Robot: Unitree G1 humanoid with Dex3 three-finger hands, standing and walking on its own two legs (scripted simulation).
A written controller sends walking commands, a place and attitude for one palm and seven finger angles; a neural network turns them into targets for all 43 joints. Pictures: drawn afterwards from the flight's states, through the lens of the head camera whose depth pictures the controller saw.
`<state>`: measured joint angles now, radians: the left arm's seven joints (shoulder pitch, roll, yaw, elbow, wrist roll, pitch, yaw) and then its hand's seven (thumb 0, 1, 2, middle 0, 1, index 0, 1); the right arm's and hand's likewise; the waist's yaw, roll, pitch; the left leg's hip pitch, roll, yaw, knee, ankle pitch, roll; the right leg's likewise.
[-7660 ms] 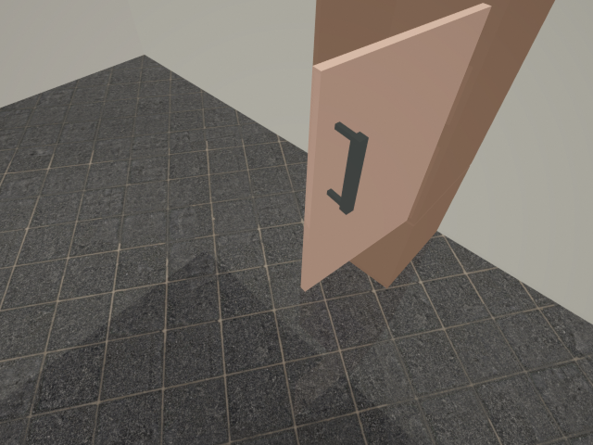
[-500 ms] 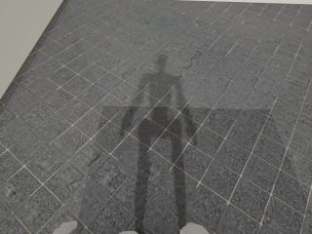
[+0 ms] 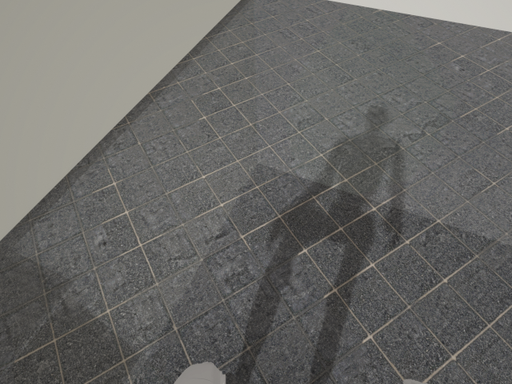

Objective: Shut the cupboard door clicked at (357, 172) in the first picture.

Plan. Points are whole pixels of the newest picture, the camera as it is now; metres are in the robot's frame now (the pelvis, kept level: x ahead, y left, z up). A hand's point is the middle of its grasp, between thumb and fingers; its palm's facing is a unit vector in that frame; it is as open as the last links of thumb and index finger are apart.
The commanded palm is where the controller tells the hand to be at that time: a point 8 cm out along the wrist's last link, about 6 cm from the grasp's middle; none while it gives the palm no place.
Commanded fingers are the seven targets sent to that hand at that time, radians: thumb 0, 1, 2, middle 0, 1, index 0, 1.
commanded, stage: walk to a spot facing it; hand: left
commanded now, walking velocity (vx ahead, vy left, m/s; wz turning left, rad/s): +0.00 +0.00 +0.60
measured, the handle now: out of the picture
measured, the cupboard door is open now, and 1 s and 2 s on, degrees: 81 81 81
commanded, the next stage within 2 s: none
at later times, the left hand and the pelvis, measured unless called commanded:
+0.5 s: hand out of the picture +0.08 +0.26 -0.16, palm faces +0.24 -0.94 -0.24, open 7.4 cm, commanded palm none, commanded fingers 0.00 0.90 0.90 -0.20 -0.30 -0.20 -0.30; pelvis +0.01 +0.03 +0.00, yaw +15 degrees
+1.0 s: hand out of the picture -0.04 +0.19 -0.16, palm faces +0.57 -0.78 -0.27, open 7.3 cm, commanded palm none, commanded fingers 0.00 0.90 0.90 -0.20 -0.30 -0.20 -0.30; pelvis +0.02 -0.01 +0.00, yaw +36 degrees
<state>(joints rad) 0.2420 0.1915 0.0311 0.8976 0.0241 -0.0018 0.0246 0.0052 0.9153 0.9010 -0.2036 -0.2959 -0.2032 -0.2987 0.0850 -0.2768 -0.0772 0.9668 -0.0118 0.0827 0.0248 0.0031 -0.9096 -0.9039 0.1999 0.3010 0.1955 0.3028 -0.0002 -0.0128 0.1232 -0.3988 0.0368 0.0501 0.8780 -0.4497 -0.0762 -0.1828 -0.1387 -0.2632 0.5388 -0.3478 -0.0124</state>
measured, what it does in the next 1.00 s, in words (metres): steps on the spot, turning left: left foot, then right foot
